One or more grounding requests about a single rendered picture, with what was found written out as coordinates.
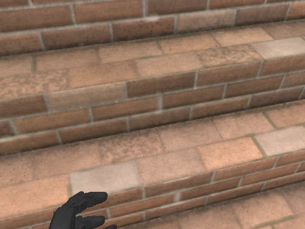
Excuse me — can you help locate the left robot hand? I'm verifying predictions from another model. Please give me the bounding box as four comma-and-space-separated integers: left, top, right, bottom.
49, 191, 117, 229

